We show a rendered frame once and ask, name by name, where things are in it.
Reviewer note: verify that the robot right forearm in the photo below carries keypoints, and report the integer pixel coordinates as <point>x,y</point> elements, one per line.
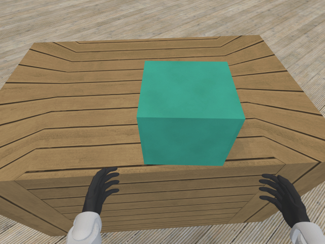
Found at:
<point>306,233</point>

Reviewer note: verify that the carton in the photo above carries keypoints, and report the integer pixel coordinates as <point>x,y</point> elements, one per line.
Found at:
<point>189,113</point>

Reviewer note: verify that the left robot hand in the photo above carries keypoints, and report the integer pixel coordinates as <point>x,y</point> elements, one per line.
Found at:
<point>96,194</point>

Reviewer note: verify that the robot left forearm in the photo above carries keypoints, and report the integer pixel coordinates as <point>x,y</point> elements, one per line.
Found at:
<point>86,229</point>

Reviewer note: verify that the right robot hand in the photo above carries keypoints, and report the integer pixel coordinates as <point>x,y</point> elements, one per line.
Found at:
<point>288,201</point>

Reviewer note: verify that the pedestal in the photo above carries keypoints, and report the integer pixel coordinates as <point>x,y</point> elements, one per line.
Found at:
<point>69,109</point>

